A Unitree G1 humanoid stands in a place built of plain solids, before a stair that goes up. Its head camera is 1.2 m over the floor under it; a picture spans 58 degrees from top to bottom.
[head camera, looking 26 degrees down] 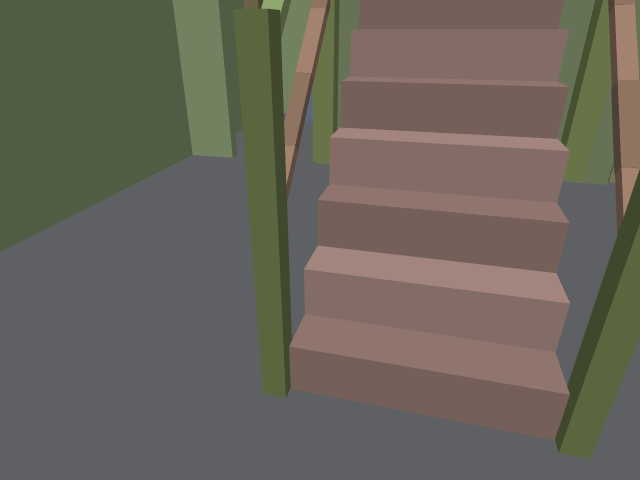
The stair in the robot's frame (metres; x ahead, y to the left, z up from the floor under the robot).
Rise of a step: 0.20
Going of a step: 0.20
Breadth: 0.90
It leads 14 degrees to the right of straight ahead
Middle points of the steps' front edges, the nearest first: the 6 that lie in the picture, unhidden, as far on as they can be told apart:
1.09 -0.33 0.20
1.28 -0.38 0.40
1.48 -0.43 0.60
1.67 -0.48 0.80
1.86 -0.53 1.00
2.06 -0.58 1.20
